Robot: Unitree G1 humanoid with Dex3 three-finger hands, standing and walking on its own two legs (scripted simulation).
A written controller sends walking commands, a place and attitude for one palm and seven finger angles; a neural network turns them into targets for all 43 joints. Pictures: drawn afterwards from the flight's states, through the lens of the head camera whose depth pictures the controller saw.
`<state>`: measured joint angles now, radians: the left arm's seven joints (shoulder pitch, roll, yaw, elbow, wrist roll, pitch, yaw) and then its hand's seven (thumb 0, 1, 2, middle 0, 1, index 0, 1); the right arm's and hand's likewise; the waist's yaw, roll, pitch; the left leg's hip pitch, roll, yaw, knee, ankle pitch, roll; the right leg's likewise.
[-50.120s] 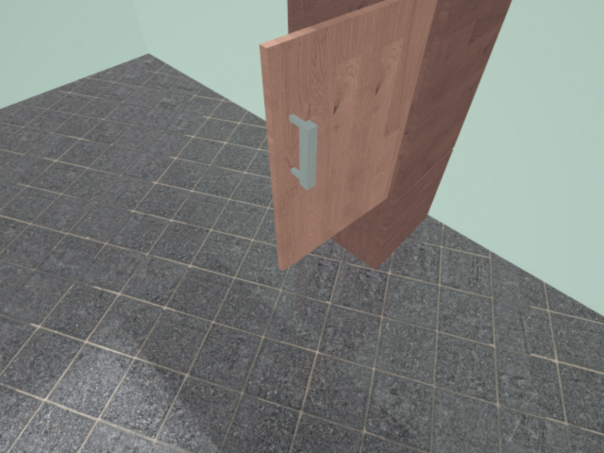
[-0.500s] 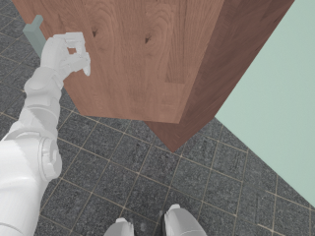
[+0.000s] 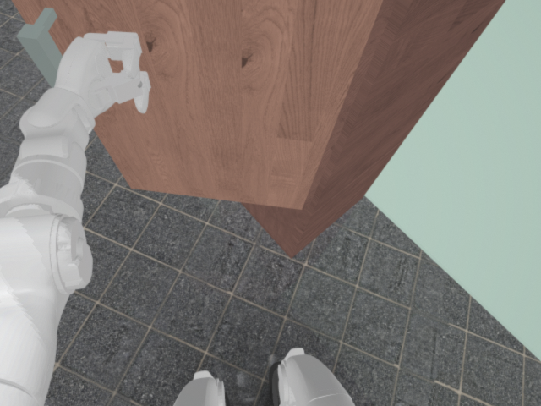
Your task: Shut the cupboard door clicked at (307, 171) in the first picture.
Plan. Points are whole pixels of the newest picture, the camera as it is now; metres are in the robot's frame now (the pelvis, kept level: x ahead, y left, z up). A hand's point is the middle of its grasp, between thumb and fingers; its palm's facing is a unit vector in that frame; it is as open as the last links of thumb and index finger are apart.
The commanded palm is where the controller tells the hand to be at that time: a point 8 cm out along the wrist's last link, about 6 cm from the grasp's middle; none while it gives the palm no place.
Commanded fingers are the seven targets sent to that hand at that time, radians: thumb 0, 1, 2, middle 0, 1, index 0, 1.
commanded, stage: push the door shut along its arc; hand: left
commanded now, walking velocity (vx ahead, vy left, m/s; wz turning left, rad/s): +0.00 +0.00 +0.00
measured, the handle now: (67, 68) +0.58 +0.21 +0.10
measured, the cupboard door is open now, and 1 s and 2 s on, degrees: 43 28 28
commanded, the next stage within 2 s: pull the fist back off the door in 0.32 s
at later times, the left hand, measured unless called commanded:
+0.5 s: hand (158, 54) +0.59 +0.09 +0.12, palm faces -0.25 -0.97 +0.09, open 3.3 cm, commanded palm +0.59 +0.11 +0.11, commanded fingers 0.00 0.90 0.90 -1.30 -1.50 -1.30 -1.50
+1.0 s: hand (167, 66) +0.56 +0.07 +0.12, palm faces +0.03 -1.00 -0.02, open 3.1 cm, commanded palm +0.51 +0.12 +0.11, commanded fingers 0.00 0.90 0.90 -1.30 -1.50 -1.30 -1.50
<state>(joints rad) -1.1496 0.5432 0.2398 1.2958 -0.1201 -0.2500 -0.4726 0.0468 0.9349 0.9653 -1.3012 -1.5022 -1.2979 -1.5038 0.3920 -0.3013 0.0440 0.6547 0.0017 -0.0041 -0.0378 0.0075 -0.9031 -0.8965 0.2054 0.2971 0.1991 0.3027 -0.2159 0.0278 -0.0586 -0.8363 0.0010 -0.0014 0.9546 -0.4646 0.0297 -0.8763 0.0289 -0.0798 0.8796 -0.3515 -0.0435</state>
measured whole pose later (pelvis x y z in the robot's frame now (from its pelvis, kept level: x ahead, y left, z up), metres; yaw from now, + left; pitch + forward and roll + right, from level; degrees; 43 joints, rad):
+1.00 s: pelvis +0.02 +0.00 +0.01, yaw -2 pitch +20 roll -2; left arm -1.03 0.30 0.30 1.20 0.00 -0.38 0.09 0.01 0.91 0.91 -1.30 -1.50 -1.30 -1.50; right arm 0.53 -0.27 0.00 0.64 -0.06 0.02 0.10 0.01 -0.90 -0.90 0.20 0.30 0.20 0.30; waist -0.20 0.06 -0.12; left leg -0.78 0.01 0.03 0.89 -0.47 0.03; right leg -0.83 0.04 -0.05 0.83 -0.35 -0.04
